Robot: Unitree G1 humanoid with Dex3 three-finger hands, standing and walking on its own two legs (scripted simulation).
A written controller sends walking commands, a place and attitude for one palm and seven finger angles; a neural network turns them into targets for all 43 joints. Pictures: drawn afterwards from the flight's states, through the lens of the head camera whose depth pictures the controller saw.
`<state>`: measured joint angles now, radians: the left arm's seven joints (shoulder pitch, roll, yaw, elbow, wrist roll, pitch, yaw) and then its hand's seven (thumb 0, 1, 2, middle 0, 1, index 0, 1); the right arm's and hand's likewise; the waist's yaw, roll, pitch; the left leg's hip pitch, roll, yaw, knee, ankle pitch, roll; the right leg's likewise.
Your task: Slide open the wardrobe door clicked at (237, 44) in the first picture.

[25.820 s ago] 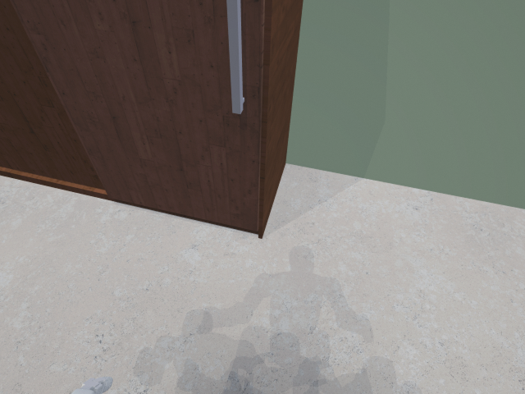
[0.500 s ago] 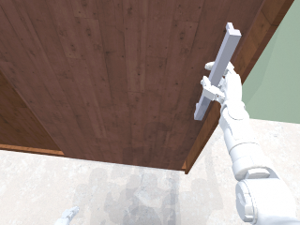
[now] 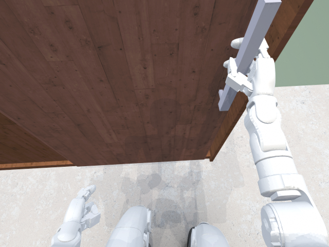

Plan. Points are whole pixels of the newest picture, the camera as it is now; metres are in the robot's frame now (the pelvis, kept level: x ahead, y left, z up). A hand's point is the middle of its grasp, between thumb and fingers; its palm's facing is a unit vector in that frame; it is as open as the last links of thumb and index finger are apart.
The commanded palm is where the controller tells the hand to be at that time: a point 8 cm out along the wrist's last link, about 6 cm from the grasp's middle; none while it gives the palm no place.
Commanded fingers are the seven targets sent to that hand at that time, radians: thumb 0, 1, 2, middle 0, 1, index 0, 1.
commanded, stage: step sideways, sliding the door along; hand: right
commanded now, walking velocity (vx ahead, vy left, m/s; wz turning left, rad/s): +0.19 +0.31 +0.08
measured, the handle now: (237, 62) +0.50 -0.17 +0.11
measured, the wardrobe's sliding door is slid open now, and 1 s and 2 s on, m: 0.04 0.31 0.60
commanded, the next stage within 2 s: stop walking and hold the door there in 1.94 s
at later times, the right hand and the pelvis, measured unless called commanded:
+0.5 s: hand (194, 74) +0.45 -0.06 +0.12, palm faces +0.40 +0.90 -0.16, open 6.6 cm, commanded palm +0.41 -0.04 +0.12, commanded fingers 0.00 -0.90 -0.90 0.45 1.40 0.45 1.40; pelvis +0.05 +0.16 +0.01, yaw -5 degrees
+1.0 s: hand (101, 80) +0.44 +0.14 +0.12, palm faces +0.27 +0.96 -0.12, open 6.4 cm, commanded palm +0.40 +0.16 +0.13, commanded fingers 0.00 -0.90 -0.90 0.45 1.40 0.45 1.40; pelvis +0.09 +0.32 -0.01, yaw -1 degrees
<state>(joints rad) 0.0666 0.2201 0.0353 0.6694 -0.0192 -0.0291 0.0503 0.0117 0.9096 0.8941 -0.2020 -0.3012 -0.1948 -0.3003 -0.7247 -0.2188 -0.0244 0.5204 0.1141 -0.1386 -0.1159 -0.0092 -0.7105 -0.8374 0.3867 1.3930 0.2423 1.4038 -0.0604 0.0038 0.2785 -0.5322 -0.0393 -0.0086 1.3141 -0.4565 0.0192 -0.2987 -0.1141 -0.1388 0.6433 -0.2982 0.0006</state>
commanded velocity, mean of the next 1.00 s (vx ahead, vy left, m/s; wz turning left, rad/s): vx -0.26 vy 0.27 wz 0.15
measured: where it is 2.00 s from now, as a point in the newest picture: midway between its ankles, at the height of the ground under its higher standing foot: outside the picture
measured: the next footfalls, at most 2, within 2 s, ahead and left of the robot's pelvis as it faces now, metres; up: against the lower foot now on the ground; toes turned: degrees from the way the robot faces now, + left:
left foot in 0.30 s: +0.13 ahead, +0.26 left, +0.00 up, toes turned +2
right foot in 0.56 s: +0.07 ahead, +0.06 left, +0.00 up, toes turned -15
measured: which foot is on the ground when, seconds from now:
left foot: up 0.00-0.28, down 0.30-0.56, up 0.58-0.96, down 0.98-1.00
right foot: down 0.00-0.32, up 0.34-0.54, down 0.56-0.98, up 1.00-1.00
